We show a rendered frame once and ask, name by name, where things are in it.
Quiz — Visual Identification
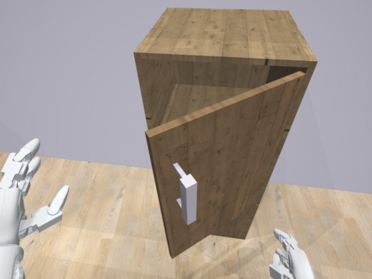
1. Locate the cupboard door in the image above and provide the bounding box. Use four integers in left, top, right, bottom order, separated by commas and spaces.
145, 71, 306, 259

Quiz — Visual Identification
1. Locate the robot right hand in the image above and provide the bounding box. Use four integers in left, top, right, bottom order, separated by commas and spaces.
269, 229, 315, 279

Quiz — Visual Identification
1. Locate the left robot forearm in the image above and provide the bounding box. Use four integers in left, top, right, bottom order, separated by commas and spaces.
0, 244, 25, 279

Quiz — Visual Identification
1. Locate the handle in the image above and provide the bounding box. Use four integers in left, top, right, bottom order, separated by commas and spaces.
173, 163, 197, 225

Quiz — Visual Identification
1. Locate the robot left hand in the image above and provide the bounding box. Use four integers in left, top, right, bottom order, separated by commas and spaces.
0, 138, 70, 246

